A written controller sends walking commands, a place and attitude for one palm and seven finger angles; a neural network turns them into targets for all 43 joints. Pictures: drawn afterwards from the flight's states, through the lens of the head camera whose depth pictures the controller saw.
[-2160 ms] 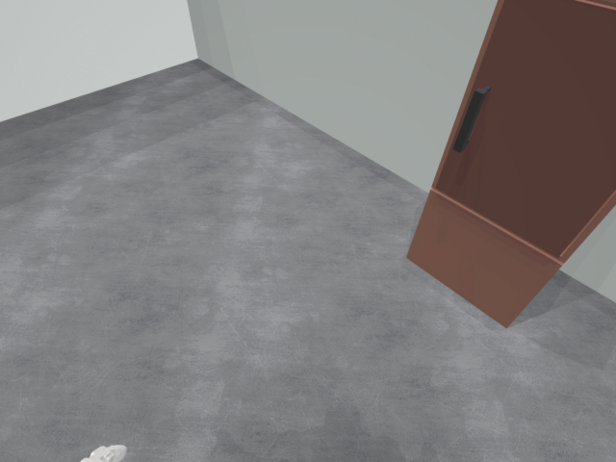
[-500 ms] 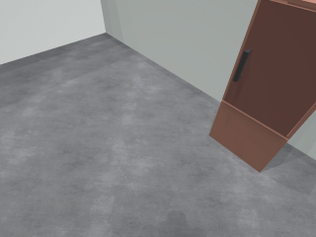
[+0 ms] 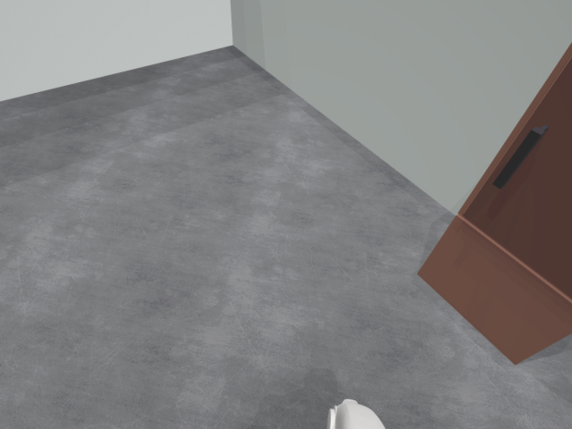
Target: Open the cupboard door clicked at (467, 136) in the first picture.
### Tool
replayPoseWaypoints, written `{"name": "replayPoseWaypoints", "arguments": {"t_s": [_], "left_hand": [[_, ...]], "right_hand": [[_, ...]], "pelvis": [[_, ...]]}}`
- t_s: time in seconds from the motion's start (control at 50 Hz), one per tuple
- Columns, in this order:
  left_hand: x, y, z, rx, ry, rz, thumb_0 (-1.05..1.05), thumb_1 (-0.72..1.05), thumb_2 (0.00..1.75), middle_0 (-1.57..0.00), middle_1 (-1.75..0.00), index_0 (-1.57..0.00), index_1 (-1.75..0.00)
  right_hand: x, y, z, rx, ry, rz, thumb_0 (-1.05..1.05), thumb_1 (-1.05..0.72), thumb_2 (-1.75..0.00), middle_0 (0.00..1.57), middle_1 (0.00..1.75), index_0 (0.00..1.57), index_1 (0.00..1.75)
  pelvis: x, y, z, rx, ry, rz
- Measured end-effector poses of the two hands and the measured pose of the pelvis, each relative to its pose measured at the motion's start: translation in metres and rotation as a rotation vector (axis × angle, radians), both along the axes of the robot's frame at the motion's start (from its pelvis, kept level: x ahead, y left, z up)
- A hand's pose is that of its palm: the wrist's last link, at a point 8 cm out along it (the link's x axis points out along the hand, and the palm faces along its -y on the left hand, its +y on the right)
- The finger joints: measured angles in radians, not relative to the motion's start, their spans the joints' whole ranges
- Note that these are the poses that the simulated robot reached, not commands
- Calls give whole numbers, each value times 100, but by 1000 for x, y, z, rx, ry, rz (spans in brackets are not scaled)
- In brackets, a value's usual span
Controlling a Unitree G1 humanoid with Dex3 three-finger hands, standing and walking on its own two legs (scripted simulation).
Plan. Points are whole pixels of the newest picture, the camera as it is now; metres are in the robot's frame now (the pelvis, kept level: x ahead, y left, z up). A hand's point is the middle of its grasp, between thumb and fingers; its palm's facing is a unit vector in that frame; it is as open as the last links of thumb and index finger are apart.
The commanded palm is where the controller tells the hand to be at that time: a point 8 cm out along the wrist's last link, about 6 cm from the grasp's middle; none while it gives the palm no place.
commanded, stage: turn to face it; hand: left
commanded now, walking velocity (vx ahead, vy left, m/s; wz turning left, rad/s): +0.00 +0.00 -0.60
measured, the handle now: (521, 157) +0.77 -0.57 -0.06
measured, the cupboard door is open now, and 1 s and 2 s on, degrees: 0 0 0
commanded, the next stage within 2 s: take the last steps up to it in 1.48 s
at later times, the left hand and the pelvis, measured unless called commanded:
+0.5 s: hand (213, 382) +0.22 +0.13 -0.17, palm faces -0.15 -0.96 -0.22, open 7.4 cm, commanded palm none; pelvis +0.12 -0.05 -0.01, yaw -12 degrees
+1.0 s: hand (223, 320) +0.34 +0.13 -0.18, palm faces -0.50 -0.84 -0.23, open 7.4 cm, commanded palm none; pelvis +0.17 -0.02 -0.01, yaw -32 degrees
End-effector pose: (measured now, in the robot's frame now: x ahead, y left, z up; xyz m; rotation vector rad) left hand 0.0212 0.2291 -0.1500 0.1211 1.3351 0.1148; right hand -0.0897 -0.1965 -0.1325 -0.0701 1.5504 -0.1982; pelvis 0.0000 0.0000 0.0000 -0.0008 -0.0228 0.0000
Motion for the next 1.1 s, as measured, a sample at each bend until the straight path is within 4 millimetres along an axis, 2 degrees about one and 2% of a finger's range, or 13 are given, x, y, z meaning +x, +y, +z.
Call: {"name": "replayPoseWaypoints", "arguments": {"t_s": [0.12,0.22,0.3,0.36,0.42,0.48,0.56,0.62,0.68,0.8,0.88,0.98,1.1], "left_hand": [[90,-21,-4,15,-56,-64,1,92,90,-20,-29,-19,-29],[157,-43,-15,40,-136,-107,1,92,90,-20,-29,-19,-29],[175,-53,-9,51,-135,-109,1,91,90,-20,-29,-20,-29],[183,-56,-3,61,-107,-130,1,91,90,-20,-29,-20,-29],[191,-55,3,68,-91,-155,1,92,90,-20,-29,-20,-29],[201,-52,6,67,-87,-177,1,91,90,-20,-29,-20,-29],[214,-42,8,66,-85,-201,1,91,90,-20,-29,-20,-29],[224,-31,7,65,-80,-220,1,91,90,-20,-29,-20,-30],[235,-17,0,62,-70,-248,1,91,90,-20,-29,-20,-30],[268,-5,3,62,-45,-336,1,91,90,-20,-29,-20,-29],[290,-9,5,69,-33,-407,1,91,90,-20,-29,-19,-29],[327,-43,4,70,-35,-527,1,91,90,-20,-29,-19,-29],[380,-118,4,65,-166,-683,1,91,90,-20,-29,-19,-29]], "right_hand": [[32,-4,-16,22,28,-64,0,-90,-90,20,30,21,30],[78,-33,-44,22,32,-96,0,-90,-90,20,30,21,30],[142,-65,-44,-25,-81,-80,1,-90,-90,20,30,20,30],[194,-86,-32,-61,-202,-61,1,-91,-90,20,30,20,30],[237,-100,-20,-91,-309,-49,0,-91,-90,20,30,20,30],[266,-108,-10,-112,-381,-46,0,-91,-90,20,30,20,30],[286,-108,-1,-135,-426,-56,0,-91,-90,19,30,20,30],[289,-102,3,-154,-432,-75,0,-91,-90,20,30,20,30],[281,-92,5,-180,-426,-108,0,-91,-90,20,30,20,30],[236,-71,14,-202,-326,-197,0,-90,-90,20,30,20,30],[210,-65,12,-205,-277,-272,1,-90,-90,20,30,21,30],[173,-61,2,-188,-223,-390,1,-90,-90,20,30,21,30],[119,-68,-27,-147,-139,-536,1,-90,-90,20,30,21,30]], "pelvis": [[49,-15,-11,13,-9,-52],[90,-37,-34,13,-15,-85],[101,-45,-27,3,-21,-112],[107,-49,-19,12,-3,-137],[114,-50,-14,23,18,-166],[120,-47,-11,30,34,-202],[130,-40,-10,32,50,-249],[136,-30,-10,29,61,-284],[141,-18,-12,17,71,-320],[152,-9,-4,6,59,-399],[159,-9,-3,-6,58,-462],[164,-19,-6,-9,52,-538],[167,-46,-24,0,44,-619]]}}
